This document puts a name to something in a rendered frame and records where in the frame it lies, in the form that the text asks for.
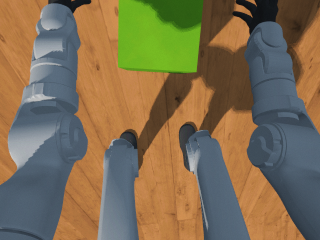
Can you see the right robot hand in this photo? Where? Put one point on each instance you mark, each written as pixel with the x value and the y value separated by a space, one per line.
pixel 265 11

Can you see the right robot upper arm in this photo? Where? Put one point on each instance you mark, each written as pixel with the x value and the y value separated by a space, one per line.
pixel 289 158

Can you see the left robot forearm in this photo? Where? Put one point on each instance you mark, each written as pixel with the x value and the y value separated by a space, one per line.
pixel 54 65

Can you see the robot left foot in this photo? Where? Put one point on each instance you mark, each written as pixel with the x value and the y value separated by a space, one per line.
pixel 130 137

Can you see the left robot hand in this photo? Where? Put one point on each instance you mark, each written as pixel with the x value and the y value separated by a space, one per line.
pixel 70 4

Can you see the right robot forearm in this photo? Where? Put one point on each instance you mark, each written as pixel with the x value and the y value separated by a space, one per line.
pixel 272 79

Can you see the left robot upper arm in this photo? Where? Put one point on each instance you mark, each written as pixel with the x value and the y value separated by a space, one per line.
pixel 44 148

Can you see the robot left thigh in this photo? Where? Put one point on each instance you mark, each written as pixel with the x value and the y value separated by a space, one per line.
pixel 118 219

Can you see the carton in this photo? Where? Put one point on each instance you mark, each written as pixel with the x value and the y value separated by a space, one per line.
pixel 159 35

